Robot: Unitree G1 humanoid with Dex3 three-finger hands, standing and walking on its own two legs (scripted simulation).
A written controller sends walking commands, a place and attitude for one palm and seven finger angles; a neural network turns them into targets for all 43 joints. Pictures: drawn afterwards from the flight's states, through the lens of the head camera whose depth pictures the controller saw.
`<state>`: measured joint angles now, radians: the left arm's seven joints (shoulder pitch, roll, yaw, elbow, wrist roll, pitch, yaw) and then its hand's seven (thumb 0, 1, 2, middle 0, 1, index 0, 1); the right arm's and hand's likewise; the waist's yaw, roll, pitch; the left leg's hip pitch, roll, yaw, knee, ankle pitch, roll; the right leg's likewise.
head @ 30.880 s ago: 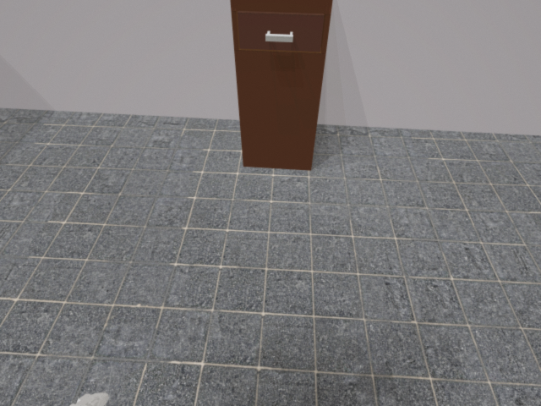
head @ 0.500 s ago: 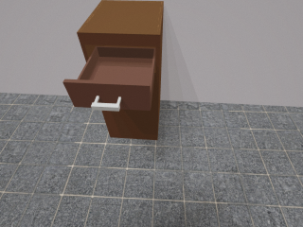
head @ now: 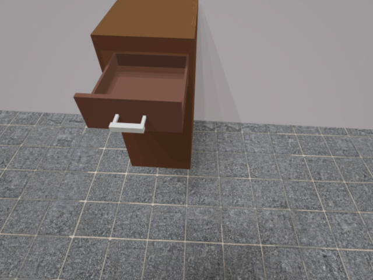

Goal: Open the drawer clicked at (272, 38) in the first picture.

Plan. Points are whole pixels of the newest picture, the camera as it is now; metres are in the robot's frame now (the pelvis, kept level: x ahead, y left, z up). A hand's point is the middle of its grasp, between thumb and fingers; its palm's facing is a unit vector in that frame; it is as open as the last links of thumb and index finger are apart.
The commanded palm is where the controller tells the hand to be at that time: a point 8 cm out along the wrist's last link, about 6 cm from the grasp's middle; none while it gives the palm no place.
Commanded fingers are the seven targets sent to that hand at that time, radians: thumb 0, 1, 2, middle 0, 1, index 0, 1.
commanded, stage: look to check the result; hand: left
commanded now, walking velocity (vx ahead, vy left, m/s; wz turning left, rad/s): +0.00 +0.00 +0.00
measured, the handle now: (128, 122) +0.57 +0.22 -0.04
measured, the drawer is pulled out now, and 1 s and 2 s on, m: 0.28 0.28 0.28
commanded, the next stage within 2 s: stand and wait in 0.34 s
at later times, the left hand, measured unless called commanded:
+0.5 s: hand out of the picture +0.06 +0.21 -0.16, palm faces +0.01 -0.96 -0.29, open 7.4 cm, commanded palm none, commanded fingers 0.00 0.90 0.90 -0.20 -0.30 -0.20 -0.30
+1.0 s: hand out of the picture +0.10 +0.23 -0.15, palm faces -0.01 -0.94 -0.34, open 7.4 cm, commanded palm none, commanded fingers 0.00 0.90 0.90 -0.20 -0.30 -0.20 -0.30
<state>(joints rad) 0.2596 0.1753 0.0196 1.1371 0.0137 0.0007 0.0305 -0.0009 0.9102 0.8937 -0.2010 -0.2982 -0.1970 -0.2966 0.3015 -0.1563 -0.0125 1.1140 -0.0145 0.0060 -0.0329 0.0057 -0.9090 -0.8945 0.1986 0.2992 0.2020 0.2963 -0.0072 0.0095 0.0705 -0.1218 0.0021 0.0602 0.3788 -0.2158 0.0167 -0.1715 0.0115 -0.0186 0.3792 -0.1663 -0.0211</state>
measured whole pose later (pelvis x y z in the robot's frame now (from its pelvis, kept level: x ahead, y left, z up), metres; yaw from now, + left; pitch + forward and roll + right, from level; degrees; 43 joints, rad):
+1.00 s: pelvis +0.02 -0.01 +0.00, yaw +0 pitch -2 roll +0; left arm 0.09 0.32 0.03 1.13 0.01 -0.02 0.01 0.00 0.91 0.89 -0.20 -0.30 -0.20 -0.30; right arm 0.12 -0.32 -0.01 1.11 -0.02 0.01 -0.01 0.01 -0.91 -0.89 0.20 0.30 0.20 0.30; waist -0.01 0.02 0.08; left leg -0.07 0.02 0.05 0.29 -0.19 -0.01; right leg -0.12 0.03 -0.03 0.30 -0.15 -0.04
